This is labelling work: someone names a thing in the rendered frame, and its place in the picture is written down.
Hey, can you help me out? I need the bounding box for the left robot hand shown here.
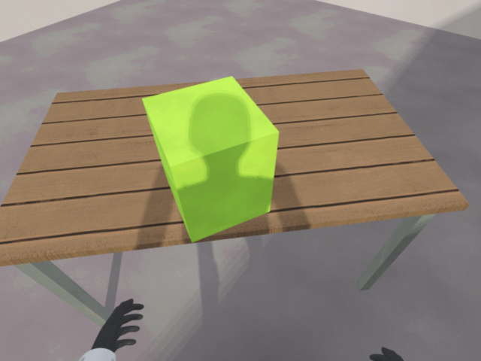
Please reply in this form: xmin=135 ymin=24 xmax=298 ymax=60
xmin=91 ymin=299 xmax=144 ymax=353

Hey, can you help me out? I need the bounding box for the carton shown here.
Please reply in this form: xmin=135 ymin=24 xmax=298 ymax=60
xmin=142 ymin=76 xmax=279 ymax=242

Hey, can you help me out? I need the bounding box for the table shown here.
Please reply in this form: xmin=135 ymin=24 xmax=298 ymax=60
xmin=0 ymin=69 xmax=470 ymax=327

